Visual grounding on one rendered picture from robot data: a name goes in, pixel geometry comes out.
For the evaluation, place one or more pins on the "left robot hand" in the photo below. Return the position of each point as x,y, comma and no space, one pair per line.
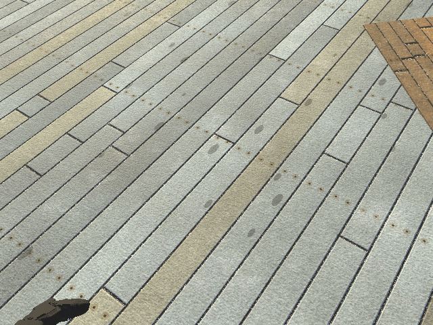
51,312

